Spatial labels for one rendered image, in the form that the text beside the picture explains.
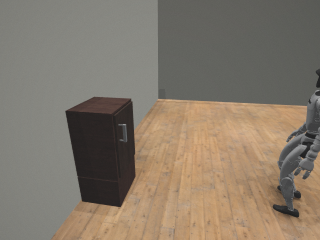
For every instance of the robot right thigh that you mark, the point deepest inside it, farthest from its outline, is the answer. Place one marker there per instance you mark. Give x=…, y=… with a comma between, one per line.
x=291, y=145

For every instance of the handle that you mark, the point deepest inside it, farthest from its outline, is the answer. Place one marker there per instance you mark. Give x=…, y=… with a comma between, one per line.
x=124, y=128

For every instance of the left robot hand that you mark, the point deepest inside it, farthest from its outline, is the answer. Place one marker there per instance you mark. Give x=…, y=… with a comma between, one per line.
x=305, y=164

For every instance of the robot right forearm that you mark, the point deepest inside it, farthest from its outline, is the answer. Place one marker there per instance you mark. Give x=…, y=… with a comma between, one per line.
x=302, y=128

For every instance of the cupboard door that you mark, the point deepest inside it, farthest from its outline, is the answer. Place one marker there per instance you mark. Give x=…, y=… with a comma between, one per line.
x=125, y=150

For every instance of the right robot hand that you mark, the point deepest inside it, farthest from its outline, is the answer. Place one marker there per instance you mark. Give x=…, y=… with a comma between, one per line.
x=294, y=133

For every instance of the robot left forearm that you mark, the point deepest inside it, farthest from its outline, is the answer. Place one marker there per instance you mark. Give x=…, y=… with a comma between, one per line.
x=314, y=149

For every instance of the robot right foot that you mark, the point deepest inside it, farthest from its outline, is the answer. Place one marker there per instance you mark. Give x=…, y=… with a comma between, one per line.
x=297, y=194

